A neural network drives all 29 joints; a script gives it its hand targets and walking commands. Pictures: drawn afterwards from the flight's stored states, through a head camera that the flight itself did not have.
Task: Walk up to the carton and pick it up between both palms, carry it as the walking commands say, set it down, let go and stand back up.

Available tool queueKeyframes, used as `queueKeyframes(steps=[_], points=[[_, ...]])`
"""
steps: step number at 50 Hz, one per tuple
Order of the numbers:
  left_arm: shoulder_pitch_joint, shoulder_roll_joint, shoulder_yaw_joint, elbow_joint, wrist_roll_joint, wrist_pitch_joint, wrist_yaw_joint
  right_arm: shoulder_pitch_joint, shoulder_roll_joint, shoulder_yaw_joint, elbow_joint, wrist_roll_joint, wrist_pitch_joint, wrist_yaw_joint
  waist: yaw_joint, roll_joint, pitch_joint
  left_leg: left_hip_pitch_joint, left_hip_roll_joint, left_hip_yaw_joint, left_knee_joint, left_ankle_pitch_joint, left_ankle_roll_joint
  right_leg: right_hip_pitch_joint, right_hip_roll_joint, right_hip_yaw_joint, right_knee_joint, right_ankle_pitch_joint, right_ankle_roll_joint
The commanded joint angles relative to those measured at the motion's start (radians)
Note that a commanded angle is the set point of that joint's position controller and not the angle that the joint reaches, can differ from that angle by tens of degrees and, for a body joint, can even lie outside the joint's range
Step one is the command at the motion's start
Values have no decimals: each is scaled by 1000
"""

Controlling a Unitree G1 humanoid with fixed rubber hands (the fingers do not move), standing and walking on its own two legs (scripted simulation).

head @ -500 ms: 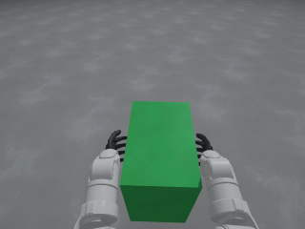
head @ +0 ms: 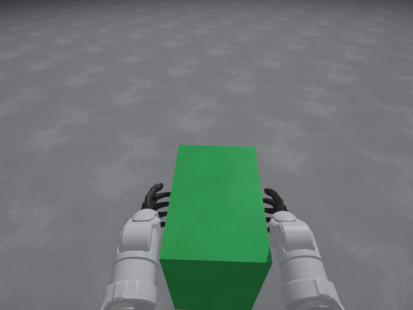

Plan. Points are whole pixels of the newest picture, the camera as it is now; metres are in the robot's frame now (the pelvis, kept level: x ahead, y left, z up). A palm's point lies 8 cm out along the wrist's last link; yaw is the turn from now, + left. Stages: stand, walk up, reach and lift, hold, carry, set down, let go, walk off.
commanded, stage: hold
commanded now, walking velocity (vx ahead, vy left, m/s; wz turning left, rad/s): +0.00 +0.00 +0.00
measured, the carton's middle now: (214, 228) +0.31 +0.00 -0.02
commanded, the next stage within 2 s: carry in 0.34 s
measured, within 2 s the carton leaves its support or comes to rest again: neither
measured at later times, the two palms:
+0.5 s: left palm (150, 222) +0.29 +0.13 +0.05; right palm (279, 218) +0.29 -0.13 +0.04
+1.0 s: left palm (127, 272) +0.18 +0.15 +0.06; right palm (254, 209) +0.31 -0.08 +0.06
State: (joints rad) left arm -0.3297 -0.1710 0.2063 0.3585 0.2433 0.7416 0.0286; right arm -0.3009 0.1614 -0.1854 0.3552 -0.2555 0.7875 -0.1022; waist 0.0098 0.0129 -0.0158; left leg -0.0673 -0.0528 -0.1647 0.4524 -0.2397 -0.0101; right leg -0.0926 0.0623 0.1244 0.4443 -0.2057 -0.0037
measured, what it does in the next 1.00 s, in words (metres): steps on the spot, turning left: left foot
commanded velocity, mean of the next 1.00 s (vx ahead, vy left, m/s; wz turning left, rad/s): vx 0.00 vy -0.21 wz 0.70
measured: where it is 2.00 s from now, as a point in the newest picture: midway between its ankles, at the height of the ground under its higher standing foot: outside the picture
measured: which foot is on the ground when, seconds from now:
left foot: down 0.00-0.56, up 0.58-0.76, down 0.78-1.00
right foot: down 0.00-0.78, up 0.80-1.00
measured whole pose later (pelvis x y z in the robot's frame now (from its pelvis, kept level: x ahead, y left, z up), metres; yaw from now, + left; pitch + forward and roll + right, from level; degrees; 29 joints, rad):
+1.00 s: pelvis +0.02 -0.09 -0.01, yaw +27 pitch +7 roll -3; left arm -0.02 -0.13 -0.02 -0.42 -0.01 1.08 0.22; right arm -0.04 0.13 0.00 -0.38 -0.02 1.11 -0.21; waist 0.01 0.01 -0.09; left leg -0.47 0.01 -0.15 0.63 -0.29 -0.03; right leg -0.64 -0.03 -0.01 1.04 -0.43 0.07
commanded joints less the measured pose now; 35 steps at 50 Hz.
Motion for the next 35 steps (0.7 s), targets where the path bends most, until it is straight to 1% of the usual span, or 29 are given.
queueKeyframes(steps=[1, 9, 16, 17, 18, 20, 21, 22, 23, 24, 25, 26, 27, 28, 29, 30, 31, 32, 33, 34, 35], points=[[-463, -1070, -497, 7, -245, -30, -234, -671, 1061, 556, -139, 322, -79, 290, 0, -16, -226, -47, -19, 42, -76, 102, 18, 98, 8, -24, -59, 100, 24], [-511, -1064, -484, 31, -241, -35, -245, -709, 1073, 536, -105, 321, -79, 290, -1, -17, -217, -68, -17, 44, -73, 41, 22, 88, 2, -24, -62, 30, 25], [-528, -1060, -471, 50, -236, -37, -247, -720, 1069, 521, -85, 314, -80, 288, -2, -14, -210, -71, -15, 44, -74, 26, 22, 83, 1, -25, -64, 8, 22], [-500, -1024, -468, 63, -211, -32, -230, -717, 1027, 535, -71, 272, -81, 282, -2, -76, -132, -242, 128, -24, -17, -196, 13, -166, -169, 35, -90, -217, -7], [-474, -1038, -476, 38, -227, -32, -221, -709, 1013, 549, -109, 291, -79, 280, -9, -48, -154, -213, 160, -54, -20, -190, 21, -210, -152, 25, -69, -225, -17], [-467, -1042, -520, -19, -262, -19, -205, -690, 1011, 572, -147, 318, -71, 267, -10, 25, -219, -257, 205, -113, -29, -143, 52, -202, -118, -57, 36, -148, -16], [-485, -1053, -554, -62, -285, -12, -198, -685, 1013, 586, -182, 331, -66, 260, -13, 66, -248, -280, 249, -178, -54, -93, 73, -194, -95, -97, 114, -123, -9], [-500, -1066, -599, -122, -315, -4, -189, -682, 1013, 607, -237, 351, -60, 251, -14, 120, -279, -283, 299, -254, -77, -2, 99, -198, -69, -130, 193, -121, 0], [-505, -1074, -637, -167, -336, 7, -181, -675, 1010, 628, -288, 366, -50, 243, -14, 165, -304, -281, 326, -296, -71, 98, 123, -214, -51, -152, 224, -190, 2], [-503, -1083, -673, -218, -354, 19, -170, -670, 1004, 651, -350, 383, -37, 237, -14, 185, -334, -267, 329, -296, -50, 204, 129, -225, -46, -158, 212, -210, 0], [-494, -1087, -705, -277, -373, 31, -158, -659, 1002, 672, -405, 400, -22, 229, -12, 193, -366, -256, 310, -268, -9, 305, 118, -204, -45, -160, 164, -191, -5], [-483, -1086, -731, -333, -388, 45, -145, -642, 1001, 692, -448, 415, -4, 219, -9, 188, -395, -273, 274, -215, 51, 367, 94, -148, -46, -160, 97, -152, -14], [-469, -1086, -749, -390, -398, 62, -130, -629, 1005, 713, -490, 433, 18, 207, -4, 153, -421, -338, 223, -146, 136, 356, 62, -52, -64, -143, 30, -105, -34], [-427, -1076, -753, -428, -398, 81, -115, -616, 1005, 732, -536, 453, 46, 196, 6, 41, -452, -456, 153, -42, 274, 237, 32, 78, -145, -71, -23, -15, -73], [-382, -1057, -751, -443, -390, 103, -99, -592, 997, 741, -568, 459, 75, 185, 13, -187, -462, -613, 42, 119, 522, -219, -6, 150, -361, 94, -82, 202, -170], [-304, -1066, -744, -465, -385, 126, -78, -529, 984, 757, -610, 481, 99, 175, 11, -222, -480, -618, 63, 189, 692, -365, -13, 120, -474, 101, -46, 334, -246], [-282, -1050, -739, -528, -390, 145, -60, -508, 977, 762, -645, 506, 119, 162, 7, -135, -452, -612, 99, 193, 720, -338, -11, 76, -452, 31, -27, 365, -259], [-245, -1033, -722, -561, -386, 164, -41, -482, 969, 766, -680, 517, 138, 150, 7, -103, -429, -602, 115, 212, 685, -317, -5, 29, -429, -26, -15, 357, -251], [-205, -1025, -716, -589, -388, 182, -24, -447, 960, 770, -718, 527, 155, 138, 2, -93, -422, -576, 122, 234, 617, -280, -3, 14, -396, -96, 16, 382, -226], [-181, -1018, -713, -624, -392, 200, -8, -430, 957, 777, -757, 542, 174, 124, 0, -110, -420, -515, 108, 261, 533, -244, 2, -9, -363, -174, 54, 445, -198], [-142, -1006, -708, -650, -395, 218, 6, -408, 950, 775, -782, 548, 192, 110, 5, -131, -421, -450, 86, 286, 449, -236, 6, -36, -345, -229, 88, 472, -173]])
